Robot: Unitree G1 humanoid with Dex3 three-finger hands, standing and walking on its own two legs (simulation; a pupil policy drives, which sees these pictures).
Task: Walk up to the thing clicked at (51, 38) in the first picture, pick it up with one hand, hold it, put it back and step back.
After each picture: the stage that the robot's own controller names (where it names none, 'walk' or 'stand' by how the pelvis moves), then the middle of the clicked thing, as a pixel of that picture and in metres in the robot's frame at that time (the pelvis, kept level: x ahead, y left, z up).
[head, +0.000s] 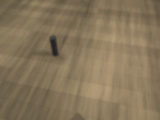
stand; (54, 46) +1.32 +0.31 -0.65
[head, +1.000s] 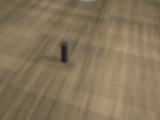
walk; (64, 52) +1.20 +0.13 -0.63
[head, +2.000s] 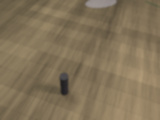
walk; (64, 84) +0.74 +0.12 -0.64
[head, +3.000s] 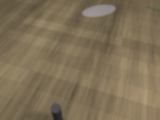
walk; (57, 115) +0.50 +0.17 -0.64
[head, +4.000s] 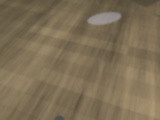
stand; out of the picture +0.44 +0.17 -0.65
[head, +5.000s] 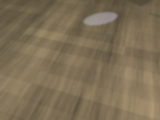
stand; out of the picture +0.40 +0.17 -0.66
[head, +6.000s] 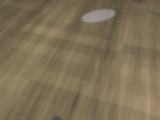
stand; out of the picture +0.42 +0.18 -0.66
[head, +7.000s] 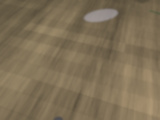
stand; out of the picture +0.42 +0.17 -0.66
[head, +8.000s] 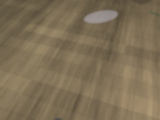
stand; out of the picture +0.41 +0.17 -0.66
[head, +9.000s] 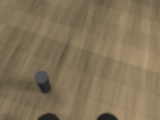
go down; (43, 83) +0.46 +0.18 -0.47
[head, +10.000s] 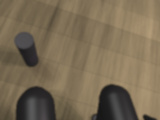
go down; (28, 52) +0.50 +0.22 -0.27
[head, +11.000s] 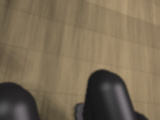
close in; out of the picture +0.48 +0.26 -0.18
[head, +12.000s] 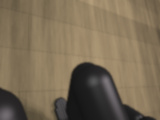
close; out of the picture +0.47 +0.29 -0.16
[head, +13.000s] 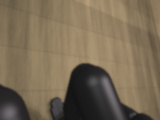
lift; out of the picture +0.45 +0.29 -0.17
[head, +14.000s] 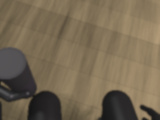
lift; (20, 79) +0.33 +0.20 -0.02
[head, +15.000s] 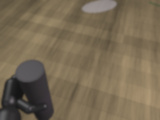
hold; (38, 95) +0.30 +0.15 +0.04
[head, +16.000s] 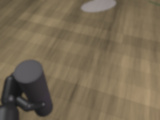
hold; (37, 92) +0.31 +0.16 +0.03
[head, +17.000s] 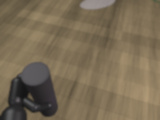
crouch; (43, 94) +0.31 +0.14 +0.02
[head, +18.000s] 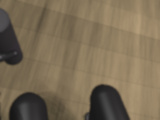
crouch; (5, 42) +0.46 +0.20 -0.05
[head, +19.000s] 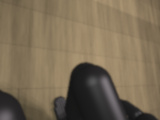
lower; out of the picture +0.45 +0.29 -0.17
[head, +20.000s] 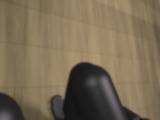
lower; out of the picture +0.46 +0.30 -0.17
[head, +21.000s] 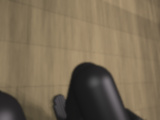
lower; out of the picture +0.45 +0.30 -0.17
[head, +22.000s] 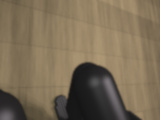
lower; out of the picture +0.45 +0.30 -0.17
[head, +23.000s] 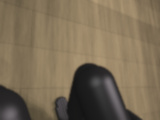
loosen; out of the picture +0.44 +0.27 -0.17
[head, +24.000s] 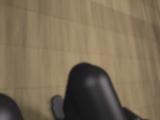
withdraw; out of the picture +0.44 +0.28 -0.17
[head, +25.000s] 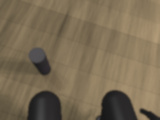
walk; (41, 63) +0.48 +0.20 -0.33
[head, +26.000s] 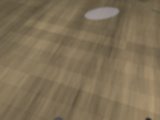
stand; out of the picture +0.41 +0.15 -0.59
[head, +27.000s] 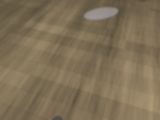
stand; out of the picture +0.42 +0.16 -0.60
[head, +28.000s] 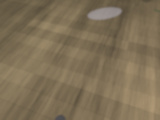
stand; out of the picture +0.42 +0.15 -0.63
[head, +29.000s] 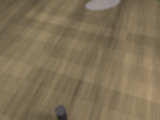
walk; (62, 116) +0.45 +0.15 -0.64
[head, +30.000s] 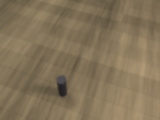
walk; (62, 86) +0.61 +0.15 -0.64
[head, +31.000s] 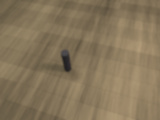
walk; (66, 61) +0.89 +0.21 -0.63
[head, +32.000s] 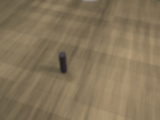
stand; (63, 63) +1.03 +0.17 -0.65
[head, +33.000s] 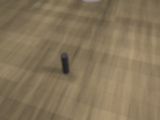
stand; (65, 63) +1.03 +0.16 -0.66
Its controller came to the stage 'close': yes
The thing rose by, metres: 0.67
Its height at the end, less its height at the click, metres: +0.00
